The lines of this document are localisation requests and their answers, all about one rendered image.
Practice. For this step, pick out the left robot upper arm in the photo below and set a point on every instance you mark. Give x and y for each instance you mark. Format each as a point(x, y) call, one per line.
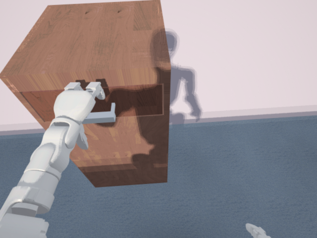
point(19, 226)

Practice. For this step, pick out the handle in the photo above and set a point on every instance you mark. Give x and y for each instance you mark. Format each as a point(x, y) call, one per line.
point(101, 117)

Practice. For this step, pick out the left robot forearm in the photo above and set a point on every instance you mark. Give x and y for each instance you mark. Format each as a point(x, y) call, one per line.
point(34, 192)

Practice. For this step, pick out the cabinet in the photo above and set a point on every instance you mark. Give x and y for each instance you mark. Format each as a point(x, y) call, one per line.
point(118, 44)

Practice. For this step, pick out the robot left hand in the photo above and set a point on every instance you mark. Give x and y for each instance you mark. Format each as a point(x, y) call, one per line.
point(75, 103)

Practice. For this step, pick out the robot right hand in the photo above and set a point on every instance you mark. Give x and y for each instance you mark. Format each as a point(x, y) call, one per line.
point(256, 232)

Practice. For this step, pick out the drawer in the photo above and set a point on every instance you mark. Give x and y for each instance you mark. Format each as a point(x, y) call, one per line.
point(131, 100)

